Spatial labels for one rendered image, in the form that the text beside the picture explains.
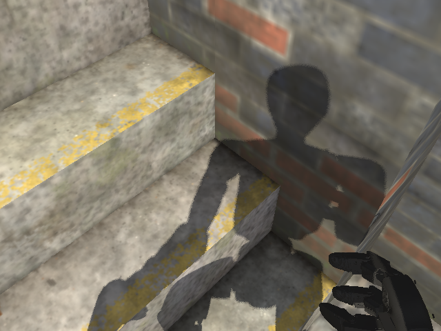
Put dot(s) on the right robot hand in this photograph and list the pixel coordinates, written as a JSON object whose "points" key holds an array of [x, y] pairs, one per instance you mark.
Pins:
{"points": [[398, 307]]}

